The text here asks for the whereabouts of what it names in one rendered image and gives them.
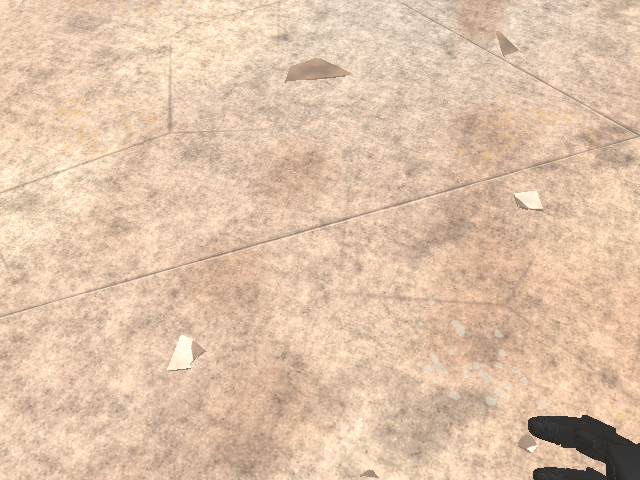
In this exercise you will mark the right robot hand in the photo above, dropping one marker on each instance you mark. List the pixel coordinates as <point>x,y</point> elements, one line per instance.
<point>592,438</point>

